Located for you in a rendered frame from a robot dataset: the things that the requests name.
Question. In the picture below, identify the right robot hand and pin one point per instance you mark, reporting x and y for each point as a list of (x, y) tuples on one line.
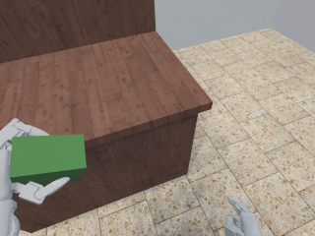
[(245, 225)]

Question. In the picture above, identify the table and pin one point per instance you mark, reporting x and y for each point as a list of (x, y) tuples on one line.
[(97, 68)]

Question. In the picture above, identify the robot left forearm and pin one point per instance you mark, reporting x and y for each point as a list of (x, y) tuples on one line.
[(9, 223)]

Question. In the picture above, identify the sponge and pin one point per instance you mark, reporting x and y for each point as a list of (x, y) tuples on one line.
[(45, 159)]

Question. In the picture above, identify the left robot hand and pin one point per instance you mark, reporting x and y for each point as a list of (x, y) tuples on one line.
[(32, 192)]

